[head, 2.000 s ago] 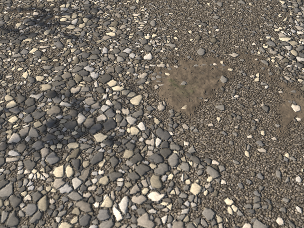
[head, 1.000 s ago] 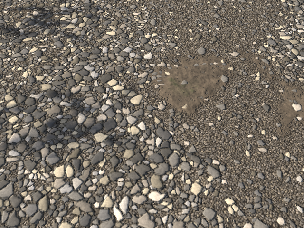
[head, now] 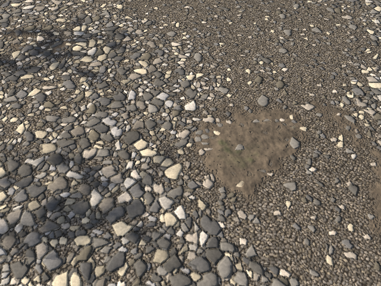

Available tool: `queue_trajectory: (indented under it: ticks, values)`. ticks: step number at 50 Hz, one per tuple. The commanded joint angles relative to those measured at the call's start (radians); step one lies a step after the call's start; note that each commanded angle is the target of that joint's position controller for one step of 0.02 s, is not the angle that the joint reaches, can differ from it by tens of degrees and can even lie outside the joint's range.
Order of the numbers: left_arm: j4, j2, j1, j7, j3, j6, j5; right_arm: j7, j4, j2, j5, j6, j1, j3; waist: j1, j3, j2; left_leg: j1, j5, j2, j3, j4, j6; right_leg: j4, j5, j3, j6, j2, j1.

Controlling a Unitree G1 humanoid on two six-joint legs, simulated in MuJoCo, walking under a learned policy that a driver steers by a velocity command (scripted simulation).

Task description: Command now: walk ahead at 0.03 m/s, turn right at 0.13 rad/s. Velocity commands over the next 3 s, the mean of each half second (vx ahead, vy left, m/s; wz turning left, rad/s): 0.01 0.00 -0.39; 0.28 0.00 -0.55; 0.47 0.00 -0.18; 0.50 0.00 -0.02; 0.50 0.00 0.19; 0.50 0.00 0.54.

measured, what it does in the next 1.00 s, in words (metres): walks ahead, turning right: left foot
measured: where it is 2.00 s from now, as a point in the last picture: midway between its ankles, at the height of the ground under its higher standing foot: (305, 267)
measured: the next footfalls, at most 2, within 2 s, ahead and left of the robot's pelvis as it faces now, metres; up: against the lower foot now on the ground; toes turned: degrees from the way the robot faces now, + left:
left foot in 0.84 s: +0.23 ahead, +0.05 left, +0.00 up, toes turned -31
right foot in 1.28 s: +0.32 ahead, -0.34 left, +0.00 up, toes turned -37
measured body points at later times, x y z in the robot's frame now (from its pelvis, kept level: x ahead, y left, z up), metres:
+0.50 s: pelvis +0.04 -0.04 +0.01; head +0.08 -0.07 +0.45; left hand +0.23 +0.20 -0.10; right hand +0.12 -0.35 -0.12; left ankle +0.05 +0.12 -0.64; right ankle +0.05 -0.11 -0.73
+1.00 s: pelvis +0.16 -0.04 +0.01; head +0.18 -0.04 +0.46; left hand +0.42 +0.13 -0.10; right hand +0.10 -0.34 -0.09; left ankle +0.19 +0.07 -0.73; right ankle +0.10 -0.17 -0.66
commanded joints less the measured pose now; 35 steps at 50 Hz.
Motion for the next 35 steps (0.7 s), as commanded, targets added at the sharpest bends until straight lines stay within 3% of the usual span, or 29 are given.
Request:
queue_trajectory:
  ticks: [1, 3, 5, 7, 9, 11, 14, 15, 16, 17, 18, 19, 20, 21, 22, 26, 28, 30, 35]
  values:
    - [-0.082, 0.136, -0.056, 0.017, 0.03, -0.005, -0.005, -0.013, -0.013, -0.156, 0.005, -0.016, 0.063, -0.04, -0.011, 0.097, 0.104, -0.064, -0.21, 0.03, -0.031, -0.213, 0.069, -0.105, -0.265, 0.115, -0.002, -0.074, -0.042]
    - [-0.103, 0.132, -0.054, 0.023, 0.036, -0.002, -0.005, -0.022, -0.029, -0.164, 0.008, -0.033, 0.049, -0.054, -0.006, 0.056, 0.134, -0.012, -0.141, 0.06, -0.054, -0.22, 0.072, -0.008, -0.155, 0.09, -0.019, -0.046, -0.061]
    - [-0.126, 0.115, -0.054, 0.016, 0.039, 0.002, -0.002, -0.031, -0.033, -0.18, 0.013, -0.041, 0.09, -0.068, -0.019, 0.019, 0.159, 0.072, -0.024, 0.151, -0.132, -0.228, 0.117, 0.12, -0.081, 0.064, -0.02, -0.025, -0.133]
    - [-0.141, 0.107, -0.031, 0.004, 0.043, 0.01, 0.001, -0.043, -0.065, -0.192, 0.014, -0.046, 0.062, -0.077, -0.017, -0.009, 0.188, 0.114, 0.197, 0.275, -0.209, -0.2, 0.187, 0.297, -0.205, 0.055, -0.016, -0.034, -0.192]
    - [-0.17, 0.105, -0.05, -0.007, 0.05, 0.02, -0.005, -0.053, -0.1, -0.205, 0.015, -0.054, 0.034, -0.082, -0.029, -0.015, 0.17, 0.161, 0.436, 0.356, -0.244, -0.174, 0.237, 0.446, -0.388, 0.076, -0.003, -0.069, -0.272]
    - [-0.195, 0.096, -0.063, -0.017, 0.05, 0.026, -0.017, -0.057, -0.123, -0.237, 0.03, -0.051, -0.009, -0.092, -0.02, -0.025, 0.13, 0.185, 0.513, 0.343, -0.19, -0.15, 0.201, 0.401, -0.372, 0.083, 0.012, -0.103, -0.268]
    - [-0.177, 0.096, 0.004, -0.03, 0.059, 0.037, -0.022, -0.045, -0.135, -0.263, 0.04, -0.025, -0.056, -0.102, 0.014, -0.063, 0.124, 0.091, 0.492, 0.247, -0.007, -0.06, 0.118, 0.187, -0.127, -0.049, 0.016, -0.02, -0.021]
    - [-0.165, 0.116, 0.043, -0.031, 0.073, 0.042, -0.022, -0.036, -0.126, -0.246, 0.036, -0.019, -0.026, -0.1, 0.023, -0.078, 0.095, 0.041, 0.43, 0.207, 0.05, 0.03, 0.082, 0.104, -0.046, -0.052, -0.002, 0.016, 0.091]
    - [-0.174, 0.185, 0.078, -0.025, 0.099, 0.042, -0.02, -0.025, -0.122, -0.208, 0.023, -0.019, 0.017, -0.093, 0.03, -0.093, -0.066, -0.097, 0.247, 0.128, 0.141, 0.256, 0.001, -0.002, 0.199, 0.125, -0.059, -0.062, 0.243]
    - [-0.204, 0.334, 0.108, -0.016, 0.124, 0.034, 0.004, -0.019, -0.196, -0.121, -0.016, -0.029, -0.042, -0.062, 0.028, -0.111, -0.355, -0.414, -0.38, -0.056, 0.145, 0.571, -0.084, -0.088, 0.579, 0.623, -0.264, -0.376, 0.375]
    - [-0.202, 0.276, 0.178, -0.026, 0.096, 0.01, 0.028, -0.012, -0.207, -0.134, 0.002, -0.039, -0.084, -0.062, 0.069, -0.225, -0.21, -0.404, -0.444, -0.051, -0.059, 0.733, -0.062, -0.106, 0.553, 0.705, -0.351, -0.435, 0.371]
    - [-0.219, 0.256, 0.117, -0.025, 0.09, -0.01, 0.024, -0.008, -0.216, -0.153, 0.025, -0.042, -0.097, -0.064, 0.042, -0.165, -0.131, -0.45, -0.37, -0.038, -0.075, 0.772, -0.044, -0.095, 0.512, 0.616, -0.326, -0.405, 0.34]
    - [-0.238, 0.246, 0.052, -0.021, 0.088, -0.02, 0.004, -0.013, -0.207, -0.172, 0.024, -0.039, -0.098, -0.07, 0.016, -0.12, -0.059, -0.459, -0.275, -0.016, -0.072, 0.741, -0.034, -0.084, 0.456, 0.522, -0.262, -0.344, 0.299]
    - [-0.253, 0.234, 0.01, -0.015, 0.084, -0.018, -0.008, -0.025, -0.202, -0.191, 0.009, -0.035, -0.104, -0.075, 0.007, -0.107, -0.031, -0.447, -0.199, 0.0, -0.077, 0.691, -0.032, -0.087, 0.42, 0.475, -0.217, -0.311, 0.266]
    - [-0.26, 0.224, -0.008, -0.01, 0.08, -0.012, -0.013, -0.03, -0.207, -0.204, 0.005, -0.031, -0.101, -0.081, -0.009, -0.109, -0.041, -0.391, -0.158, 0.005, -0.081, 0.647, -0.031, -0.095, 0.416, 0.437, -0.198, -0.277, 0.222]
    - [-0.27, 0.231, 0.037, 0.008, 0.085, -0.001, -0.012, -0.025, -0.231, -0.158, 0.013, -0.032, -0.11, -0.069, -0.006, -0.125, -0.072, -0.366, -0.071, -0.041, -0.074, 0.497, -0.046, -0.109, 0.419, 0.415, -0.194, -0.236, 0.256]
    - [-0.275, 0.23, 0.051, 0.015, 0.087, 0.003, -0.025, -0.016, -0.249, -0.154, 0.014, -0.037, -0.144, -0.067, 0.007, -0.129, -0.079, -0.362, -0.023, -0.042, -0.079, 0.362, -0.053, -0.162, 0.063, 0.45, -0.189, -0.217, 0.26]
    - [-0.286, 0.233, 0.041, 0.018, 0.088, 0.003, -0.027, -0.002, -0.273, -0.159, 0.019, -0.047, -0.202, -0.066, 0.024, -0.075, -0.127, -0.346, 0.014, -0.048, -0.079, 0.24, -0.055, -0.237, -0.264, 0.508, -0.187, -0.207, 0.209]
    - [-0.299, 0.249, 0.067, 0.014, 0.094, -0.009, -0.019, 0.03, -0.303, -0.165, 0.027, -0.101, -0.249, -0.065, 0.05, -0.042, -0.131, -0.244, 0.024, -0.07, -0.074, 0.048, -0.037, -0.244, -0.326, 0.562, -0.189, -0.201, 0.172]
Over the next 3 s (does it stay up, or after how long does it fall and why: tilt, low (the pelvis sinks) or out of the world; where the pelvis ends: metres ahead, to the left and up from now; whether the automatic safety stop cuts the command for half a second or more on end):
stays up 1.07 -0.61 0.00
